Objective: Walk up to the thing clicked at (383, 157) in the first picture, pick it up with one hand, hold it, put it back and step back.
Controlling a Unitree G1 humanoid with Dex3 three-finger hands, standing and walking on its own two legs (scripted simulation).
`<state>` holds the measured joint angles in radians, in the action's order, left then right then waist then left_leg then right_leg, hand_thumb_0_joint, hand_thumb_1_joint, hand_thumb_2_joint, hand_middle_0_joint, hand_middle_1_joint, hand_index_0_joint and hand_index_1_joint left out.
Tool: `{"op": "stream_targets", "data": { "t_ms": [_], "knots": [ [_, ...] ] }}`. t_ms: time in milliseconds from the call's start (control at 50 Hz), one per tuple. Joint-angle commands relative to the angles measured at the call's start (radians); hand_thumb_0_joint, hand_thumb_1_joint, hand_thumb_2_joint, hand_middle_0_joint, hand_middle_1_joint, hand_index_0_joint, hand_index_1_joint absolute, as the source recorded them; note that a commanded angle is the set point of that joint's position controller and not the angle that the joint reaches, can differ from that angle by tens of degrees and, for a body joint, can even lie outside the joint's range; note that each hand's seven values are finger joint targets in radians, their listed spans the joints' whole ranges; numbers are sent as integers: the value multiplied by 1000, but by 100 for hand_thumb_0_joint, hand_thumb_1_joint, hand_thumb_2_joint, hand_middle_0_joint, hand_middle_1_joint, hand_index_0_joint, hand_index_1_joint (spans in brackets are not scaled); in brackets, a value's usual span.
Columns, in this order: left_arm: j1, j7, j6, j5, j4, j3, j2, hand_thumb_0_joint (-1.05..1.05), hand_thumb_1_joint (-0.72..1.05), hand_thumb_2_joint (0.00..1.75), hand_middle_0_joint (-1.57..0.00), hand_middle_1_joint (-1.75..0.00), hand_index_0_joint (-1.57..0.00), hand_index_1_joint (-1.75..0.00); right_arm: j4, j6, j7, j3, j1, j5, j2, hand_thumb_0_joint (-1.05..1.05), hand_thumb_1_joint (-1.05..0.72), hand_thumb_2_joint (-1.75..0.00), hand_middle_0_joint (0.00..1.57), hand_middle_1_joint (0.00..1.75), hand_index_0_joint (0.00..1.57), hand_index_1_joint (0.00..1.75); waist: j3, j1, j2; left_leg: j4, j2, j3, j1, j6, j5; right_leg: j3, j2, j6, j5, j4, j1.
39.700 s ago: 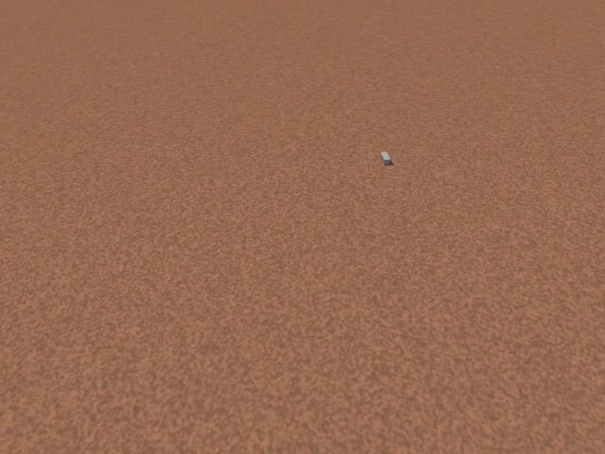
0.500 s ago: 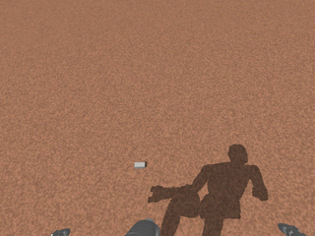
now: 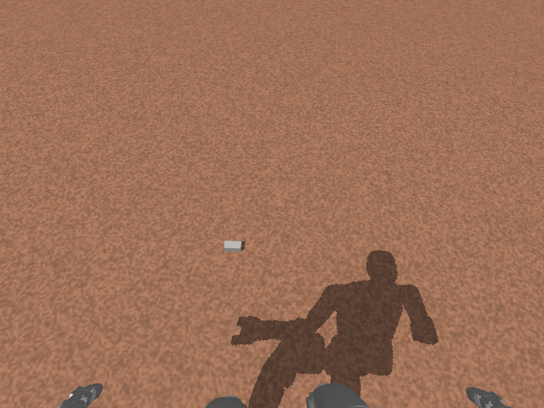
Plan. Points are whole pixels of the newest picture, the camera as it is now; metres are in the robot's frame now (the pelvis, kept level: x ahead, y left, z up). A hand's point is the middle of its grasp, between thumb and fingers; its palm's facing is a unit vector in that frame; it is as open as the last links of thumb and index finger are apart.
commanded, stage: step back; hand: left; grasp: from above
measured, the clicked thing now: (232, 246) +0.73 +0.18 -0.75
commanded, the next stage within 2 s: none
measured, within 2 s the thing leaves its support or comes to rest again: neither
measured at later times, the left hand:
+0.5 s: hand out of the picture -0.04 +0.25 -0.15, palm faces +0.03 -0.91 -0.41, open 7.4 cm
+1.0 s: hand out of the picture -0.29 +0.21 -0.14, palm faces -0.01 -0.90 -0.43, open 7.4 cm
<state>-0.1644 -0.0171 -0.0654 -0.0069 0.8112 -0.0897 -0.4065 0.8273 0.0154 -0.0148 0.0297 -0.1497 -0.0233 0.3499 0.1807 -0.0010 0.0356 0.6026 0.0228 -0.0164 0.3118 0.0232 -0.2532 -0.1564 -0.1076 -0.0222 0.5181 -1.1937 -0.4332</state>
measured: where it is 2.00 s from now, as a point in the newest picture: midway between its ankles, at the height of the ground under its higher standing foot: outside the picture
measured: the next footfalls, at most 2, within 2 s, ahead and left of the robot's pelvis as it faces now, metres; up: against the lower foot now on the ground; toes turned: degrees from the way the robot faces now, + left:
right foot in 0.14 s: -0.05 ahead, -0.16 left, +0.00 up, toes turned +0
left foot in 0.48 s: -0.13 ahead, +0.09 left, +0.00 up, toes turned +0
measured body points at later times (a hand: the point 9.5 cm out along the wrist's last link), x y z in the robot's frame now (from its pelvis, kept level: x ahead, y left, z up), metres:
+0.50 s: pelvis -0.17 -0.02 -0.02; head -0.11 -0.02 +0.43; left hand -0.04 +0.30 -0.12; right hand -0.08 -0.34 -0.14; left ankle -0.17 +0.09 -0.73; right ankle -0.09 -0.16 -0.73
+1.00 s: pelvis -0.34 -0.07 +0.00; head -0.30 -0.09 +0.44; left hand -0.29 +0.25 -0.11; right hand -0.22 -0.39 -0.13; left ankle -0.29 +0.08 -0.66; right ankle -0.34 -0.18 -0.73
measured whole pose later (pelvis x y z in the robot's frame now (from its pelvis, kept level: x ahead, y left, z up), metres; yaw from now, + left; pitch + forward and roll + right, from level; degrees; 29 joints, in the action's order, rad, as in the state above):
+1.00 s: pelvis -0.34 -0.07 +0.00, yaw -1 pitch -2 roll +2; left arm -0.24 -0.01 -0.04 -0.04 0.90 -0.06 -0.35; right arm 0.86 0.06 -0.02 0.05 -0.15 -0.01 0.42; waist 0.13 -0.03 -0.03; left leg 1.10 -0.10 -0.13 0.53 -0.02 -0.44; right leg -0.02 0.02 0.02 0.36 -0.66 -0.26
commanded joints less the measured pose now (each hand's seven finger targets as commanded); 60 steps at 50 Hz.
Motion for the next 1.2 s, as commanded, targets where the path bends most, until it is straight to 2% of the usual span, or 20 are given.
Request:
{"op": "stream_targets", "data": {
  "t_ms": [0, 100, 140, 160, 180, 240, 380, 440, 500, 560, 700, 800, 820, 840, 860, 920, 1040, 1120, 1140, 1180],
  "knots": [
    [-27, -3, 29, -4, -85, -47, -156, 0, 90, 90, -20, -30, -20, -30, -85, -15, -25, 91, -8, -6, 295, 0, -90, -90, 20, 30, 20, 30, -214, 29, -201, -116, 259, -214, -210, 244, 458, 33, 67, -13, 6, 199, -13],
    [-175, 8, 46, -13, 4, -51, -144, 0, 90, 90, -20, -30, -20, -30, -98, 11, -13, 96, 49, 5, 320, 0, -90, -90, 20, 30, 20, 30, -285, -31, -231, -20, 180, -153, -52, 146, 256, 175, 90, 38, -253, 741, 284],
    [-168, 7, 59, -42, -7, -78, -252, 0, 90, 90, -20, -30, -20, -30, -112, 19, -9, 66, 23, 18, 217, 0, -90, -90, 20, 30, 20, 30, -209, -22, 84, 207, -18, -89, 272, 19, -149, -194, 298, 110, -200, 828, 339],
    [-80, 7, 50, -36, -57, -100, -381, 0, 90, 90, -20, -30, -20, -30, -131, 20, -27, 78, 85, 24, 220, 0, -90, -90, 20, 30, 20, 30, -162, -76, 290, 448, -128, -94, 230, -25, -381, -425, 524, 307, -234, 919, 59],
    [-6, 0, 56, -35, -87, -92, -358, 0, 90, 90, -20, -30, -20, -30, -113, 23, -29, 90, 71, 21, 260, 0, -90, -90, 20, 30, 20, 30, -107, -45, 227, 596, -84, -188, 187, -31, -362, -445, 557, 338, -246, 936, -39],
    [111, -11, 58, -37, -102, -60, -225, 0, 90, 90, -20, -30, -20, -30, -50, 11, -22, 77, -33, 29, 241, 0, -90, -90, 20, 30, 20, 30, -118, 35, 117, 622, -142, -145, 182, -27, -218, -65, 328, 210, -498, 766, 65],
    [5, -27, 42, -31, -111, -56, -226, 0, 90, 90, -20, -30, -20, -30, -58, -2, -15, 68, -44, 5, 214, 0, -90, -90, 20, 30, 20, 30, -206, -34, 184, 146, -47, -33, 122, -28, -263, -78, 371, 222, -702, 653, 339],
    [35, -15, 21, -12, -123, -33, -194, 0, 90, 90, -20, -30, -20, -30, -8, -13, -12, 85, -133, -4, 227, 0, -90, -90, 20, 30, 20, 30, -256, 8, 78, -213, -37, -10, -107, 1, 86, -3, 292, 138, -573, 499, 229],
    [107, -29, 17, -12, -126, -47, -192, 0, 90, 90, -20, -30, -20, -30, -49, -15, -4, 125, -49, -14, 423, 0, -90, -90, 20, 30, 20, 30, -204, 48, -244, -281, 403, -582, 39, 314, 304, 0, 49, 42, 152, 15, 15],
    [2, -21, 9, 8, -64, -45, -175, 0, 90, 90, -20, -30, -20, -30, -51, -18, -21, 83, 56, -13, 303, 0, -90, -90, 20, 30, 20, 30, -165, -42, -119, -191, 241, -265, 14, 203, 378, -54, 21, 53, 11, -124, -30],
    [-13, -1, 29, -9, -54, -38, -159, 0, 90, 90, -20, -30, -20, -30, -56, 0, -15, 87, -11, -15, 298, 0, -90, -90, 20, 30, 20, 30, -231, 22, -231, -146, 241, -240, -205, 227, 345, 75, 73, -2, 21, 279, 11],
    [-167, -1, 44, -23, 55, -41, -167, 0, 90, 90, -20, -30, -20, -30, -69, 31, -4, 77, 60, 7, 290, 0, -90, -90, 20, 30, 20, 30, -292, -42, -202, -22, 145, -141, -24, 103, 170, 161, 100, 55, -236, 793, 305],
    [-155, -1, 49, -42, 43, -61, -237, 0, 90, 90, -20, -30, -20, -30, -81, 29, -3, 60, 42, 8, 225, 0, -90, -90, 20, 30, 20, 30, -232, -35, -19, 99, 24, -113, 199, 36, -38, -72, 223, 97, -132, 817, 345],
    [-86, 0, 40, -42, 6, -89, -362, 0, 90, 90, -20, -30, -20, -30, -108, 25, -19, 62, 100, 12, 198, 0, -90, -90, 20, 30, 20, 30, -174, -78, 247, 328, -121, -70, 259, -24, -327, -348, 482, 259, -152, 912, 129],
    [-13, -5, 46, -41, -34, -89, -382, 0, 90, 90, -20, -30, -20, -30, -99, 32, -28, 83, 99, 10, 241, 0, -90, -90, 20, 30, 20, 30, -95, -72, 226, 514, -64, -176, 213, -44, -364, -448, 586, 341, -130, 966, -61],
    [109, -15, 68, -43, -48, -49, -233, 0, 90, 90, -20, -30, -20, -30, -29, 21, -18, 75, -1, 15, 240, 0, -90, -90, 20, 30, 20, 30, -117, 30, 62, 587, -122, -155, 196, -32, -204, -59, 355, 209, -435, 771, 62],
    [-59, -9, 85, -45, -9, -65, -257, 0, 90, 90, -20, -30, -20, -30, -24, -1, 4, 71, 50, -12, 232, 0, -90, -90, 20, 30, 20, 30, -152, -84, 140, 239, -35, -66, 216, -50, -275, -127, 375, 225, -87, 789, 318],
    [11, 7, 71, -32, -10, -47, -256, 0, 90, 90, -20, -30, -20, -30, 66, -21, 18, 79, -71, -8, 212, 0, -90, -90, 20, 30, 20, 30, -153, -7, 145, -166, -57, 53, -156, -9, -145, -49, 343, 177, 40, 784, 88],
    [-7, 10, 68, -33, -3, -29, -211, 0, 90, 90, -20, -30, -20, -30, 90, -28, 16, 89, -95, -11, 221, 0, -90, -90, 20, 30, 20, 30, -154, 5, 75, -220, -60, 15, -247, 4, -113, 4, 295, 142, 53, 719, 24],
    [58, 12, 72, -9, 11, -18, -167, 0, 90, 90, -20, -30, -20, -30, 83, -38, 15, 102, -73, -18, 338, 0, -90, -90, 20, 30, 20, 30, -133, 33, -214, -398, 262, -526, -73, 166, -664, 184, 126, 41, 66, 425, -74]
  ]
}}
